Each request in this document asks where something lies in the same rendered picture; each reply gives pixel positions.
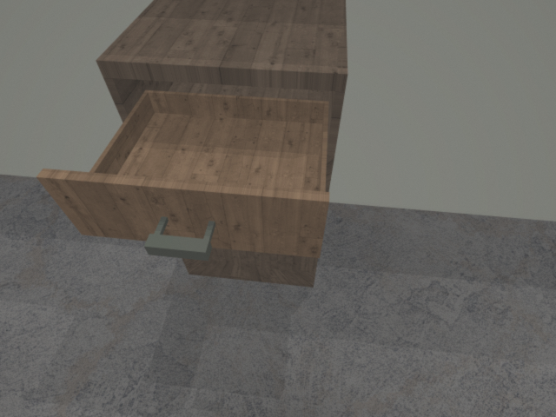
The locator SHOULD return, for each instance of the handle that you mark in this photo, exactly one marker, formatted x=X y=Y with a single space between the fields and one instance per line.
x=178 y=246

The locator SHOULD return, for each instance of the cabinet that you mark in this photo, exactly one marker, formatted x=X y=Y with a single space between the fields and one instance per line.
x=291 y=49

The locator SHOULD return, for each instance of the drawer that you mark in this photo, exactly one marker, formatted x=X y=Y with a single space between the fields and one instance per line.
x=256 y=166

